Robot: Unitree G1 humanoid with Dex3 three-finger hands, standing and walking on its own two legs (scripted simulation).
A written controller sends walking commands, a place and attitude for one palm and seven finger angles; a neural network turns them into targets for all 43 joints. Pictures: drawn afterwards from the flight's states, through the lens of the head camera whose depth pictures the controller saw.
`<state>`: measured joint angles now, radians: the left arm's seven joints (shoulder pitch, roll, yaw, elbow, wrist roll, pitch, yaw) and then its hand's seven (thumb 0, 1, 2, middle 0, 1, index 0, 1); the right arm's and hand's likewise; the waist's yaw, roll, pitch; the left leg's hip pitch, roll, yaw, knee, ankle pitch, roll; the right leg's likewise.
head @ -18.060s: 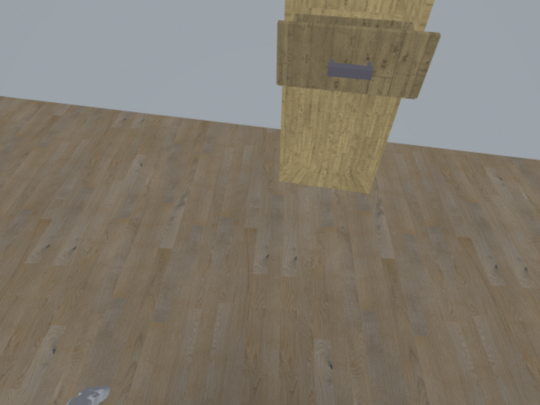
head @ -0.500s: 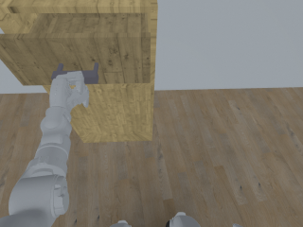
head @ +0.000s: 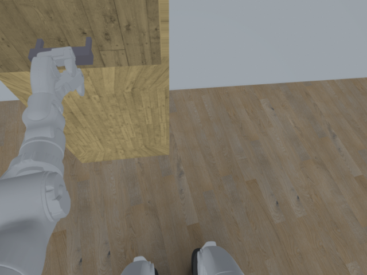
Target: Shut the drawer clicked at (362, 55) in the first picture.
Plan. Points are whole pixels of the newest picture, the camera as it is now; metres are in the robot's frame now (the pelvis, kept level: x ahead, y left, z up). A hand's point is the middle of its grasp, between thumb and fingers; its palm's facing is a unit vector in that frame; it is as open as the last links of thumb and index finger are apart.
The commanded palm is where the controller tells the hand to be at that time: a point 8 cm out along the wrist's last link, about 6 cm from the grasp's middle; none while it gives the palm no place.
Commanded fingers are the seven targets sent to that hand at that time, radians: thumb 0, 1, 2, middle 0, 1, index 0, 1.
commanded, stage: push the drawer shut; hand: left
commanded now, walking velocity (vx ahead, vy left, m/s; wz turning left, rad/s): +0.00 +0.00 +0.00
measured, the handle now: (63, 49) +0.60 +0.21 +0.09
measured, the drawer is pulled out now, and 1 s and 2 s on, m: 0.03 0.00 0.00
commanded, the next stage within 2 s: pull the fist back off the drawer in 0.76 s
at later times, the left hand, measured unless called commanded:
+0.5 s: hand (77, 63) +0.55 +0.18 +0.09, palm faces +0.04 -1.00 -0.02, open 3.0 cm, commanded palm +0.55 +0.22 +0.09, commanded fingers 0.00 0.90 0.90 -1.40 -1.60 -1.40 -1.60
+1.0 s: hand (72, 60) +0.56 +0.19 +0.09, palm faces +0.04 -1.00 -0.03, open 3.1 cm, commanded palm +0.57 +0.21 +0.09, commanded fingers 0.00 0.90 0.90 -1.40 -1.60 -1.40 -1.60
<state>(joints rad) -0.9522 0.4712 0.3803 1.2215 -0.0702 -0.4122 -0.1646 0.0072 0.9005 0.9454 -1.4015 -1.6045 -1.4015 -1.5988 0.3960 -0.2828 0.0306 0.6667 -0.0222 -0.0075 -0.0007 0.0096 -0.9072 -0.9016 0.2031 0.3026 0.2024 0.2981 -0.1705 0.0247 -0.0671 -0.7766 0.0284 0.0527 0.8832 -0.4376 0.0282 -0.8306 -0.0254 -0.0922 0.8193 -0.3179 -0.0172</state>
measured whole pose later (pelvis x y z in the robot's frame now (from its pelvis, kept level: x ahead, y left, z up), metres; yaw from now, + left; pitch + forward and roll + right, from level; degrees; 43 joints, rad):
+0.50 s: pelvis +0.01 +0.01 +0.00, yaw +0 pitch +22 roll -3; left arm -1.05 0.53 0.41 1.30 -0.02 -0.39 -0.17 -0.01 0.80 0.95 -1.40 -1.60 -1.40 -1.60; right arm 0.43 -0.27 0.04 0.66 -0.05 0.05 0.02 0.01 -0.91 -0.90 0.20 0.30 0.20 0.30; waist -0.20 0.04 -0.08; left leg -0.82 0.03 0.04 0.90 -0.46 0.04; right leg -0.85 -0.02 -0.11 0.81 -0.33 -0.01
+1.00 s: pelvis -0.02 +0.01 -0.01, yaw +1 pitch +24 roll -4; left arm -1.25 0.66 0.36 1.42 0.00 -0.34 -0.16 0.02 0.67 0.98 -1.40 -1.60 -1.40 -1.60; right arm 0.47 -0.30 0.08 0.68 -0.06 -0.03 0.00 0.01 -0.91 -0.90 0.20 0.30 0.20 0.30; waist -0.27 0.04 -0.06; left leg -0.97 0.03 0.00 0.98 -0.43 0.04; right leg -0.98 -0.03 -0.14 0.84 -0.29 -0.01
